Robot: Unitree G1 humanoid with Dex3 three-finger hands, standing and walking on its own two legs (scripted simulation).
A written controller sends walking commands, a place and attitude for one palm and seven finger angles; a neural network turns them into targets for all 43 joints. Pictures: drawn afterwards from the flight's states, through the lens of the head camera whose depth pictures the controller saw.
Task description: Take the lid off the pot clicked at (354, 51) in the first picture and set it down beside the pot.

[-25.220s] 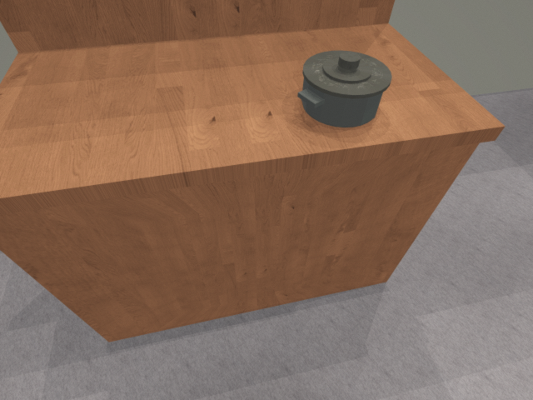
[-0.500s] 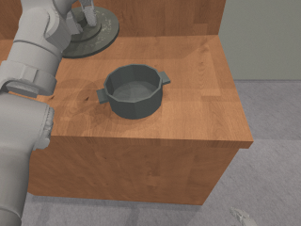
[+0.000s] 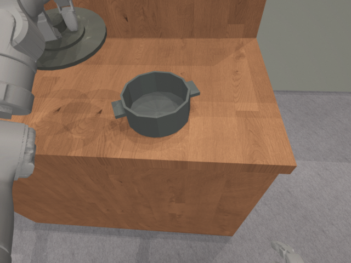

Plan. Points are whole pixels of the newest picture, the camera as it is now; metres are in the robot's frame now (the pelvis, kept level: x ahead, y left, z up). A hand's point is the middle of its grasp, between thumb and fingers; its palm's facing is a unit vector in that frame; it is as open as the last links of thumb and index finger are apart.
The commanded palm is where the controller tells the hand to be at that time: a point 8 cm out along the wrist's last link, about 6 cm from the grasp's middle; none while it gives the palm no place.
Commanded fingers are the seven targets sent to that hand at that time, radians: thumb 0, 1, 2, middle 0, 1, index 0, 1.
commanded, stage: move the lid sideways beside the pot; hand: left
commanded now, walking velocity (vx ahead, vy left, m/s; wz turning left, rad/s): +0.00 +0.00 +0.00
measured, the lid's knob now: (53, 23) +0.50 +0.23 +0.29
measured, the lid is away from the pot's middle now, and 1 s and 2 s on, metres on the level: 0.18 0.23 0.23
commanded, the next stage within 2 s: lower the lid onto the table in 0.62 s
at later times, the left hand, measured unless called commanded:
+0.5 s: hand (18, 26) +0.46 +0.27 +0.31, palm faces -0.14 -0.04 -0.99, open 6.0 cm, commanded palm +0.44 +0.28 +0.37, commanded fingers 0.00 0.66 1.04 -0.86 -0.98 -0.99 -1.03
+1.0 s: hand (27, 34) +0.47 +0.27 +0.29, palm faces -0.18 -0.07 -0.98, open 6.0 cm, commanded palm +0.45 +0.27 +0.35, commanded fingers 0.00 0.66 1.04 -0.86 -0.98 -0.99 -1.03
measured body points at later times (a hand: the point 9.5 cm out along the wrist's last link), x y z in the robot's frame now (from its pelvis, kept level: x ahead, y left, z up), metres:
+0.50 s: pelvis +0.00 +0.00 +0.00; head +0.04 -0.01 +0.45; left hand +0.46 +0.27 +0.36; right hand +0.10 -0.26 -0.13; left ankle +0.00 +0.08 -0.74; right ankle -0.02 -0.14 -0.74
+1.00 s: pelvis +0.00 +0.01 +0.00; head +0.05 -0.01 +0.45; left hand +0.48 +0.27 +0.34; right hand +0.10 -0.25 -0.13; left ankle +0.00 +0.08 -0.74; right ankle -0.02 -0.14 -0.74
